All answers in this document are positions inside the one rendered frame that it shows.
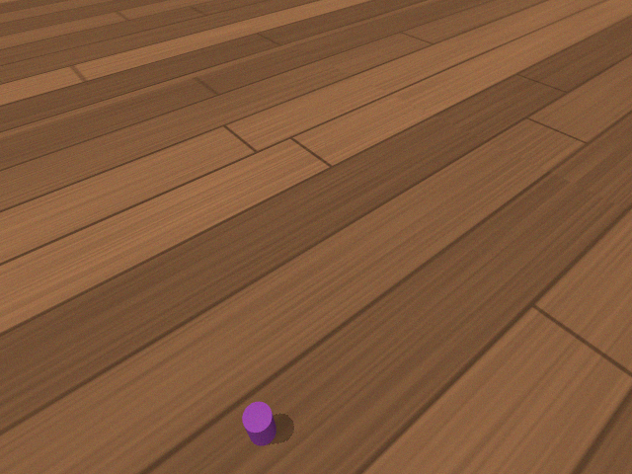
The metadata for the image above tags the can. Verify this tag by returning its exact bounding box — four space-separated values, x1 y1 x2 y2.
242 402 277 446

